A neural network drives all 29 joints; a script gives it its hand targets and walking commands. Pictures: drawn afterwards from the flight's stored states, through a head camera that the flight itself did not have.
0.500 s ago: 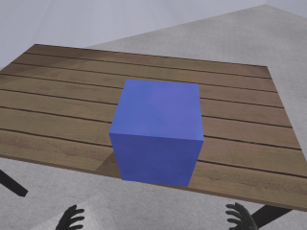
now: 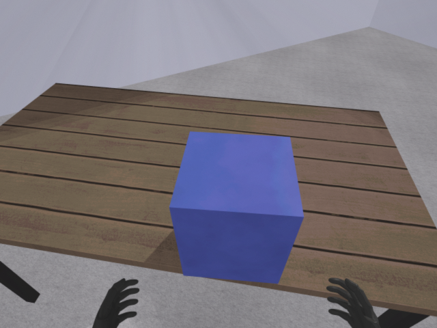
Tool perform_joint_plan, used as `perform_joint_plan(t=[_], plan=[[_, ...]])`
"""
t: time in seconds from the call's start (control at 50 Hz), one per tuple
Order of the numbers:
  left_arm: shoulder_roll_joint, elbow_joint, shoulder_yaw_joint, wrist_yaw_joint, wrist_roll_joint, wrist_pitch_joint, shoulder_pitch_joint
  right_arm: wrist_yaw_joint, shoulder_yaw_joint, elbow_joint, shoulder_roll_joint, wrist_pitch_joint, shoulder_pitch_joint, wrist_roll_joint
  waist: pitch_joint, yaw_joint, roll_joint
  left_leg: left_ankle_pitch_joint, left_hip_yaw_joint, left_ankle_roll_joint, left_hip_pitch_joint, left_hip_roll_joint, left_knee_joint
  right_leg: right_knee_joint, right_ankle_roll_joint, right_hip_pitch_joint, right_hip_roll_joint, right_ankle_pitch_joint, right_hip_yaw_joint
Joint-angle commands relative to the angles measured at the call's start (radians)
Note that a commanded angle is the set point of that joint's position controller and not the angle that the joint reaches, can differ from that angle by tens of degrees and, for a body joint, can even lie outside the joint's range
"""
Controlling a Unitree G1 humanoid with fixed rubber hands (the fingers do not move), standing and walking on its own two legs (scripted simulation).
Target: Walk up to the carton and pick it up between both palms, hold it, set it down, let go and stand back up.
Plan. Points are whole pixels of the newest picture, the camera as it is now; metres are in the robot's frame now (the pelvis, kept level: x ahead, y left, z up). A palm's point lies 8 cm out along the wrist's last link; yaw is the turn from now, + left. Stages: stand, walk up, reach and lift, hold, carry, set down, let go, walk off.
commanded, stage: reach and lift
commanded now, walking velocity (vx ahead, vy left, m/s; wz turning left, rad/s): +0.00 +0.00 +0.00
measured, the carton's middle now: (234, 208) +0.37 +0.01 +0.01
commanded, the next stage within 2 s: none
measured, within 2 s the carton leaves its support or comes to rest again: neither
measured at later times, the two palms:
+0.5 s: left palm (111, 312) +0.17 +0.22 -0.01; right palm (367, 318) +0.18 -0.21 -0.01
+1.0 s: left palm (113, 264) +0.23 +0.22 +0.04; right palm (365, 274) +0.23 -0.21 +0.04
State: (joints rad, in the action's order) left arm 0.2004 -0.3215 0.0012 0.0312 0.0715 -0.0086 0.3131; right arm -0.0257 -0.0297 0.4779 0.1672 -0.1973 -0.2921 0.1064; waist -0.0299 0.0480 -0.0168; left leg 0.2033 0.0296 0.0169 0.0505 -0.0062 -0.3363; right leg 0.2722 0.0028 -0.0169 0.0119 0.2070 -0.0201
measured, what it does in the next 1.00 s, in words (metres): stands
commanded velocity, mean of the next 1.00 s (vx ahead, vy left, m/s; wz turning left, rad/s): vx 0.00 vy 0.00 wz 0.00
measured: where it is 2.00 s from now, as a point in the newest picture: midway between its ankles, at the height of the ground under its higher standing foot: outside the picture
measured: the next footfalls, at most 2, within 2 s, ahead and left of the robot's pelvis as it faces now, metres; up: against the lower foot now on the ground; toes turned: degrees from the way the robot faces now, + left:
none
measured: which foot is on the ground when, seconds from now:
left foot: down 0.00-1.00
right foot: down 0.00-1.00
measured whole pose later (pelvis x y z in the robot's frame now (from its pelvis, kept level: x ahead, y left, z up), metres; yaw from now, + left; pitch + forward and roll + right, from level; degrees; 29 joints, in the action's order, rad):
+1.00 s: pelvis +0.01 -0.01 +0.00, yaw -1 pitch -4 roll +0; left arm 0.25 -0.07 0.02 0.00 0.21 0.06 0.20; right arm 0.10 0.04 0.09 0.18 -0.04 -0.26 0.25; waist 0.00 0.04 -0.02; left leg 0.21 0.03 0.00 0.03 0.01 -0.31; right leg 0.26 0.02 -0.03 0.02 0.22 -0.03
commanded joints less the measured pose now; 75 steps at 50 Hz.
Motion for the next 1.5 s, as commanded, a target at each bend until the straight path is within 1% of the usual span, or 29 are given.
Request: perform_joint_plan(t=[0.0,0.02,0.04,0.06,0.08,0.1,0.12,0.14,0.2,0.22,0.32,0.36,0.44,0.46,0.52,0.58,0.6,0.74,0.78,0.98,1.0,1.02,1.08,1.16,1.22,1.38,1.4,1.42,1.48], plan=[[0.091,0.121,0.023,-0.007,0.024,-0.104,-0.008,0.011,-0.033,-0.175,0.089,-0.044,0.015,0.013,-0.001,0.015,0.046,-0.306,-0.005,-0.068,-0.067,0.017,0.015,-0.060,0.044,0.147,0.004,-0.067,0.010],[0.094,0.143,0.008,-0.007,0.035,-0.121,-0.005,0.012,-0.030,-0.198,0.085,-0.052,0.000,0.007,0.018,0.000,0.032,-0.300,-0.006,-0.068,-0.076,0.021,0.018,-0.060,0.043,0.146,0.005,-0.071,0.014],[0.096,0.139,0.006,-0.006,0.044,-0.137,-0.014,0.013,-0.029,-0.205,0.081,-0.057,0.004,0.011,0.015,0.011,0.033,-0.304,-0.012,-0.067,-0.064,0.020,0.015,-0.056,0.041,0.147,0.003,-0.071,0.006],[0.093,0.117,0.004,-0.009,0.046,-0.151,0.006,0.015,-0.035,-0.199,0.079,-0.060,-0.006,0.012,0.000,-0.006,0.028,-0.298,-0.010,-0.063,-0.066,0.020,0.014,-0.057,0.039,0.159,0.001,-0.070,0.002],[0.106,0.136,-0.001,-0.009,0.057,-0.166,-0.008,0.016,-0.026,-0.213,0.076,-0.066,-0.005,0.015,0.004,0.014,0.029,-0.296,-0.014,-0.063,-0.050,0.028,0.011,-0.053,0.043,0.148,-0.001,-0.070,0.001],[0.115,0.128,0.004,-0.009,0.059,-0.181,-0.009,0.018,-0.030,-0.219,0.069,-0.073,-0.011,0.020,0.007,-0.003,0.021,-0.277,-0.010,-0.059,-0.059,0.023,0.011,-0.056,0.036,0.158,-0.005,-0.058,-0.001],[0.121,0.136,-0.003,-0.009,0.068,-0.196,-0.023,0.019,-0.021,-0.221,0.067,-0.077,-0.004,0.027,0.006,0.017,0.033,-0.261,-0.006,-0.056,-0.055,0.024,0.006,-0.052,0.040,0.174,-0.011,-0.038,-0.007],[0.113,0.139,-0.013,-0.009,0.079,-0.208,-0.027,0.023,-0.029,-0.222,0.065,-0.079,-0.014,0.021,0.000,-0.009,0.017,-0.242,-0.019,-0.055,-0.052,0.028,0.014,-0.053,0.042,0.182,-0.007,-0.031,0.000],[0.141,0.109,-0.010,-0.017,0.100,-0.238,-0.034,0.029,-0.016,-0.227,0.058,-0.086,-0.008,0.027,-0.026,0.009,0.024,-0.211,-0.011,-0.055,-0.030,0.022,-0.002,-0.049,0.038,0.196,-0.021,-0.001,-0.016],[0.145,0.106,-0.012,-0.019,0.102,-0.247,-0.044,0.032,-0.021,-0.215,0.053,-0.085,-0.011,0.030,-0.033,-0.014,0.028,-0.188,-0.020,-0.050,-0.028,0.024,0.008,-0.048,0.038,0.192,-0.020,0.007,-0.015],[0.160,0.123,-0.014,-0.021,0.117,-0.298,-0.080,0.050,-0.004,-0.262,0.030,-0.105,0.007,0.039,-0.031,-0.005,0.032,-0.156,-0.017,-0.044,-0.009,0.011,-0.007,-0.032,0.032,0.195,-0.031,0.017,-0.031],[0.164,0.128,-0.017,-0.021,0.127,-0.312,-0.084,0.053,0.006,-0.277,0.020,-0.112,0.006,0.042,-0.015,0.004,0.032,-0.177,-0.022,-0.044,-0.014,0.014,-0.009,-0.023,0.035,0.203,-0.035,-0.001,-0.033],[0.173,0.115,-0.010,-0.030,0.118,-0.331,-0.094,0.064,0.021,-0.264,0.014,-0.124,0.004,0.069,0.011,-0.008,0.056,-0.210,-0.025,-0.045,-0.027,0.009,-0.025,-0.012,0.036,0.183,-0.035,-0.043,-0.038],[0.179,0.104,-0.003,-0.029,0.122,-0.330,-0.080,0.068,0.031,-0.267,0.019,-0.124,0.003,0.069,0.001,0.004,0.063,-0.237,-0.025,-0.050,-0.019,0.009,-0.029,-0.008,0.032,0.191,-0.037,-0.060,-0.041],[0.159,0.096,-0.014,-0.041,0.113,-0.316,-0.059,0.077,0.034,-0.239,0.024,-0.125,-0.022,0.067,0.006,-0.015,0.043,-0.283,-0.026,-0.057,-0.046,0.014,-0.032,-0.010,0.038,0.170,-0.030,-0.113,-0.036],[0.157,0.169,-0.003,-0.042,0.124,-0.297,-0.102,0.086,0.042,-0.303,0.034,-0.120,0.020,0.078,0.032,-0.005,0.050,-0.303,-0.027,-0.058,-0.049,0.016,-0.028,-0.011,0.040,0.157,-0.029,-0.128,-0.036],[0.165,0.176,-0.002,-0.036,0.128,-0.290,-0.120,0.086,0.029,-0.317,0.044,-0.119,0.047,0.079,0.044,-0.020,0.050,-0.303,-0.031,-0.058,-0.065,0.021,-0.027,-0.012,0.040,0.157,-0.026,-0.117,-0.030],[0.162,0.290,0.017,-0.019,0.134,-0.179,-0.124,0.096,0.041,-0.446,0.069,-0.037,0.067,0.110,0.087,-0.003,0.024,-0.380,-0.025,-0.059,-0.083,0.022,-0.017,-0.025,0.034,0.132,-0.024,-0.228,-0.042],[0.160,0.316,0.024,-0.028,0.137,-0.124,-0.162,0.104,0.036,-0.462,0.076,0.008,0.068,0.122,0.073,-0.019,0.018,-0.399,-0.031,-0.058,-0.080,0.027,-0.003,-0.028,0.033,0.115,-0.022,-0.266,-0.046],[0.130,0.497,0.095,-0.028,0.130,0.141,-0.310,0.144,0.016,-0.584,0.101,0.209,0.145,0.157,0.100,-0.011,0.061,-0.499,-0.027,-0.071,-0.201,0.034,0.014,-0.089,0.037,0.162,-0.015,-0.245,-0.039],[0.132,0.503,0.109,-0.027,0.135,0.159,-0.326,0.147,0.016,-0.611,0.109,0.221,0.182,0.170,0.116,0.003,0.073,-0.500,-0.023,-0.072,-0.198,0.029,0.006,-0.085,0.037,0.176,-0.016,-0.240,-0.042],[0.125,0.488,0.116,-0.030,0.126,0.175,-0.334,0.148,0.020,-0.607,0.109,0.235,0.198,0.175,0.090,-0.009,0.068,-0.473,-0.023,-0.069,-0.195,0.032,0.018,-0.094,0.037,0.187,-0.020,-0.226,-0.038],[0.138,0.463,0.130,-0.034,0.120,0.223,-0.443,0.153,-0.002,-0.594,0.113,0.285,0.290,0.164,0.088,0.005,0.085,-0.401,-0.015,-0.056,-0.156,0.037,0.026,-0.087,0.039,0.197,-0.024,-0.147,-0.043],[0.141,0.436,0.144,-0.034,0.137,0.282,-0.552,0.152,-0.012,-0.615,0.131,0.340,0.426,0.171,0.104,-0.001,0.040,-0.324,-0.011,-0.034,-0.137,0.039,0.039,-0.084,0.029,0.212,-0.018,-0.088,-0.035],[0.168,0.471,0.151,-0.030,0.146,0.304,-0.639,0.154,-0.019,-0.652,0.150,0.354,0.518,0.171,0.199,-0.001,0.033,-0.320,-0.002,-0.030,-0.147,0.036,0.035,-0.055,0.013,0.200,-0.012,-0.129,-0.028],[0.195,0.339,0.176,-0.037,0.161,0.405,-0.823,0.148,-0.032,-0.489,0.187,0.454,0.727,0.183,0.213,-0.015,-0.011,-0.183,-0.008,-0.006,-0.114,0.042,0.045,-0.048,0.001,0.218,-0.006,-0.046,-0.017],[0.194,0.319,0.176,-0.037,0.159,0.416,-0.854,0.144,-0.034,-0.441,0.191,0.470,0.751,0.191,0.210,-0.012,0.004,-0.164,-0.013,-0.006,-0.115,0.043,0.051,-0.053,0.007,0.227,-0.010,-0.033,-0.018],[0.192,0.329,0.172,-0.033,0.152,0.430,-0.874,0.140,-0.038,-0.435,0.208,0.479,0.774,0.192,0.229,-0.031,0.019,-0.165,-0.019,-0.008,-0.136,0.043,0.053,-0.057,0.007,0.232,-0.002,-0.034,-0.011],[0.211,0.331,0.191,-0.030,0.138,0.457,-0.940,0.139,-0.032,-0.415,0.218,0.494,0.868,0.222,0.279,-0.026,0.024,-0.214,-0.015,-0.010,-0.120,0.033,0.032,-0.038,-0.002,0.207,0.002,-0.108,-0.011]])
